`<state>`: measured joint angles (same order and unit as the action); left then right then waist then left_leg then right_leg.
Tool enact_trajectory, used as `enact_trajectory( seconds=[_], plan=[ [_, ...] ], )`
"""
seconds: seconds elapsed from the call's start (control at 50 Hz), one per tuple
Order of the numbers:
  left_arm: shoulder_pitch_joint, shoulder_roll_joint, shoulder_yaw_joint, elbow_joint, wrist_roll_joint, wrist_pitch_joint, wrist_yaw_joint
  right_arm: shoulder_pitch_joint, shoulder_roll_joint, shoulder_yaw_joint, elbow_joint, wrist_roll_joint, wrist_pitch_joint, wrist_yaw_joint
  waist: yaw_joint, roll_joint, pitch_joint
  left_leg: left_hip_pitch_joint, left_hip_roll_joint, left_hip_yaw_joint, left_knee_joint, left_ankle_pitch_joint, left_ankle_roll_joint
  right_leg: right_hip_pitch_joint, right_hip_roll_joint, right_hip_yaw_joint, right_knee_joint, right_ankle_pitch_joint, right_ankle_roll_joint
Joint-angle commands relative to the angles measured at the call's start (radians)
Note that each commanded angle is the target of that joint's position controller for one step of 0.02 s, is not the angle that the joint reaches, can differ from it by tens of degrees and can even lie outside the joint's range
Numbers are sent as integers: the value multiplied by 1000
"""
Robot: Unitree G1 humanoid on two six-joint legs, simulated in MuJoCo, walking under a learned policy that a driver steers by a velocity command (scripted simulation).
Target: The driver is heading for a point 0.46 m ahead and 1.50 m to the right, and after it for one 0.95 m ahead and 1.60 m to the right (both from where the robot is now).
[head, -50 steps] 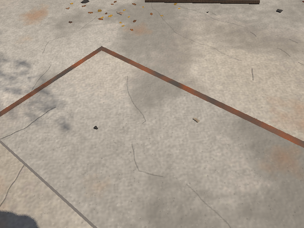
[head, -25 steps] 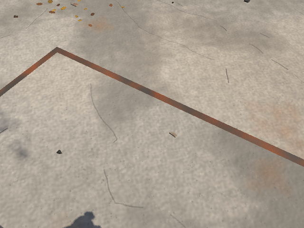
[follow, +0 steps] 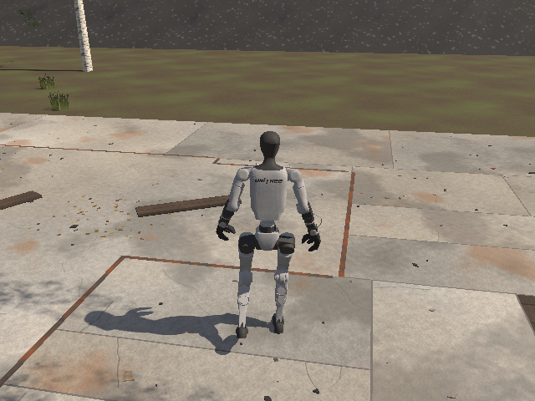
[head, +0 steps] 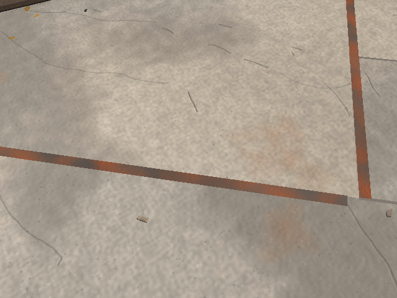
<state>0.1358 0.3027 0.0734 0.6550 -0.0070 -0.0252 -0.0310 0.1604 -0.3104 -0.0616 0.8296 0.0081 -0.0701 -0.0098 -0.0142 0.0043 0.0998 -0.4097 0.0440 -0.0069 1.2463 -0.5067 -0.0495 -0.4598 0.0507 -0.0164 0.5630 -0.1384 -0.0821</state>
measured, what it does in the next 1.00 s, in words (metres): walks ahead, turning right: left foot, then right foot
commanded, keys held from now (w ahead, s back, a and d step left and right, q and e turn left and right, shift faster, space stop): e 0.18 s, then w+e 0.82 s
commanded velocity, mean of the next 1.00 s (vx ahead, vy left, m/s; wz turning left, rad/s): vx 0.34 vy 0.00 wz -0.60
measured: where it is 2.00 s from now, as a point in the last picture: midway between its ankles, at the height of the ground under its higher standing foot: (353, 195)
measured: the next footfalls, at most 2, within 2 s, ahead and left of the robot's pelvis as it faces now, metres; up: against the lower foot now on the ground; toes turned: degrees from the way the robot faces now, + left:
left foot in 0.36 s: +0.22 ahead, +0.14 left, +0.00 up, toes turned -18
right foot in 0.84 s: +0.37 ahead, -0.23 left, +0.00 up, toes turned -32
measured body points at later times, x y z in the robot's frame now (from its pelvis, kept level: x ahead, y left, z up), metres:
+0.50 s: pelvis +0.15 +0.04 +0.01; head +0.17 +0.05 +0.46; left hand +0.38 +0.26 -0.08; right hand +0.17 -0.27 -0.08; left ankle +0.18 +0.15 -0.73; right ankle +0.11 -0.09 -0.66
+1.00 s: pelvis +0.34 -0.13 +0.01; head +0.37 -0.16 +0.46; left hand +0.62 +0.02 -0.08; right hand +0.28 -0.43 -0.10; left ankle +0.39 +0.04 -0.64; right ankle +0.33 -0.21 -0.73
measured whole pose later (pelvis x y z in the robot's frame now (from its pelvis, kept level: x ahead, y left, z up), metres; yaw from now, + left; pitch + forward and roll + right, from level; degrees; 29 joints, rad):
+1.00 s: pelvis +0.34 -0.13 +0.01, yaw -36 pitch +2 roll +0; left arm 0.25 0.29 0.06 0.62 -0.01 -0.04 -0.03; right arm 0.22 -0.32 -0.05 0.74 0.00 -0.11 0.00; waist -0.01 0.03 0.06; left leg -0.49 0.08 -0.04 1.17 -0.34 -0.02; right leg -0.33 0.09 0.02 0.48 -0.18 -0.09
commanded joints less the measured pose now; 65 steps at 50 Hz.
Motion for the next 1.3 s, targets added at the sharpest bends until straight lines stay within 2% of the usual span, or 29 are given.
enact_trajectory(
  seconds=[0.02,0.1,0.2,0.24,0.3,0.34,0.36,0.38,0.4,0.42,0.46,0.52,0.62,0.74,0.78,0.8,0.82,0.84,0.86,0.88,0.9,0.92,0.94,0.96,1.04,1.14,1.24,1.28,1.3],
  plan=[
    [31,143,42,-80,16,-6,17,36,-132,-30,-68,-9,12,-17,-8,-44,-231,-164,48,-69,-23,81,7,286,-269,343,-217,499,-215],
    [33,172,53,-82,10,-2,37,33,-83,-18,-79,-23,37,-27,-24,-56,-250,-122,6,-60,-206,164,-28,207,-229,287,-214,561,-207],
    [40,166,51,-87,-4,32,62,-69,-78,-11,-111,-11,51,-17,12,-101,-239,-105,-28,-86,-415,297,-42,193,-185,343,-227,122,-156],
    [51,163,49,-86,-5,34,59,-116,-82,-11,-129,-2,43,-7,35,-133,-199,-99,-39,-92,-513,298,-29,182,-179,408,-261,-186,-152],
    [76,160,46,-80,-2,28,51,-123,-100,-21,-140,4,10,8,44,-162,-171,-27,-61,-84,-638,229,5,189,-179,486,-237,-307,-148],
    [61,137,36,-82,-6,27,51,-53,-96,-29,-121,5,-13,13,-6,-156,-165,129,-59,-62,-789,288,36,141,-138,493,-177,-356,-115],
    [62,95,23,-86,-4,23,53,8,-123,-40,-107,-3,-20,9,-31,-116,-180,262,17,-114,-841,285,72,59,-90,454,-81,-400,-74],
    [74,25,2,-100,-4,19,52,94,-184,-53,-96,-24,-20,0,-41,53,-224,429,207,-322,-909,141,153,-104,10,298,172,-480,-9],
    [47,57,6,-154,-18,6,51,165,-239,-70,-69,-43,-17,8,-43,256,-156,463,354,-650,-1022,-44,270,-348,66,180,351,-503,15],
    [46,131,23,-148,-12,-2,48,123,-190,-60,-87,-23,-22,9,-39,195,-104,443,365,-650,-1023,-129,291,-408,-24,195,467,-420,40],
    [54,148,37,-118,-6,6,42,75,-117,-40,-107,-4,-16,-1,-30,139,-84,427,267,-455,-1016,-47,219,-411,-60,160,531,-295,72],
    [19,93,26,-133,-15,0,22,92,-102,-31,-100,-16,-16,-10,-43,129,-60,378,217,-260,-1060,191,198,-390,-99,120,550,-139,95],
    [-53,45,7,-166,-16,-3,7,127,-133,-38,-78,-17,-16,-8,-68,112,-58,381,203,-60,-1081,412,205,-344,-126,68,383,10,121],
    [-150,31,-4,-194,-22,-7,-26,167,-189,-53,-46,12,-3,0,-86,105,-10,407,235,69,-1062,507,178,-207,-114,-19,130,27,68],
    [-125,59,10,-197,-16,-4,-31,161,-215,-63,-42,22,5,0,-47,118,-33,437,246,114,-976,787,160,-108,-71,-60,83,-49,23],
    [-64,87,26,-184,-11,0,-29,160,-230,-68,-41,26,9,-3,-2,124,-83,445,239,150,-862,1006,146,1,-29,-90,57,-78,-4],
    [88,127,52,-141,-13,4,-23,155,-223,-65,-42,29,14,-8,86,99,-169,398,211,195,-668,1125,122,218,17,-110,-9,-18,-42],
    [268,188,86,-95,-19,14,-6,175,-185,-50,-54,13,8,-12,167,46,-264,194,178,202,-408,977,85,526,-6,-21,-6,4,-84],
    [284,318,102,-92,-30,12,10,238,-34,0,-126,-42,-10,0,76,-274,-347,-262,15,172,-20,45,19,864,-301,524,-66,-115,-247],
    [323,271,83,-120,-24,-7,4,169,-90,0,-145,-9,-49,9,134,-228,-535,-372,-54,-72,148,-80,22,921,-400,883,-251,-309,-340],
    [290,202,61,-100,-11,-24,-1,65,-161,-21,-173,33,-66,16,150,-151,-382,-467,-3,-91,154,23,39,840,-367,736,-271,-250,-280],
    [245,175,52,-94,-13,-31,0,45,-147,-12,-180,28,-78,14,115,-103,-283,-443,36,-80,78,106,54,697,-325,610,-268,-166,-250],
    [170,148,41,-102,-11,-33,3,44,-143,-13,-168,2,-79,8,67,-40,-218,-376,67,-81,-5,156,51,548,-283,515,-271,-61,-222],
    [119,129,32,-114,2,-34,5,61,-150,-20,-162,-12,-71,7,26,-54,-186,-302,85,-88,-64,191,47,440,-252,451,-290,39,-213],
    [97,134,31,-92,-2,-43,24,55,-105,-11,-161,-29,-35,12,-13,-47,-126,-227,69,-53,-219,267,-3,246,-208,346,-346,191,-224],
    [172,162,41,-41,-14,-33,45,-161,-48,15,-213,-21,-41,27,63,-64,-75,-118,-13,-31,-607,596,-19,156,-130,267,-331,91,-150],
    [232,154,44,0,-24,-22,49,-202,-103,-9,-236,-2,-53,40,65,-98,-81,-59,-35,-83,-737,537,18,286,-188,402,-220,20,-115],
    [222,146,44,1,-20,-13,49,-132,-119,-23,-224,0,-59,37,25,-127,-99,37,-44,-63,-767,448,51,311,-183,434,-147,70,-93],
    [216,116,34,-3,-17,-12,47,-42,-140,-38,-206,-7,-63,30,-22,-120,-153,183,-32,-56,-794,445,81,291,-135,407,-45,128,-64]
  ],
)
Keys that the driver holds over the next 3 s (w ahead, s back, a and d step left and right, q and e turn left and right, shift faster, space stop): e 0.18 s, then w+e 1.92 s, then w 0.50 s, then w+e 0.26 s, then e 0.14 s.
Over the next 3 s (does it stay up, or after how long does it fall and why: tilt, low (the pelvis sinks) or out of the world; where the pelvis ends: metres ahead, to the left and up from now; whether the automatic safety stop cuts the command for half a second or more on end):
stays up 0.82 -1.08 0.01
